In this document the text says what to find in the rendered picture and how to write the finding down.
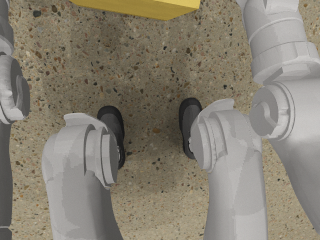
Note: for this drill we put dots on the right robot upper arm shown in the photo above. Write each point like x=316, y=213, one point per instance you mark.
x=287, y=113

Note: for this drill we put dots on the left robot shin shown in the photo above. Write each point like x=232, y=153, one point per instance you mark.
x=71, y=119

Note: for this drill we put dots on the left robot upper arm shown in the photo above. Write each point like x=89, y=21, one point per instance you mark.
x=14, y=105

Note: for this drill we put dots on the left robot forearm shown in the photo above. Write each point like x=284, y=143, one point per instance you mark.
x=6, y=31

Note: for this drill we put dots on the right robot forearm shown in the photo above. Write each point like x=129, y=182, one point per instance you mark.
x=278, y=42

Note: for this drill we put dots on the carton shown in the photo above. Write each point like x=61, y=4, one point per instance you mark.
x=163, y=10

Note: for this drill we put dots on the left robot thigh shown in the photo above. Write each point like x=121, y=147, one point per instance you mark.
x=85, y=163

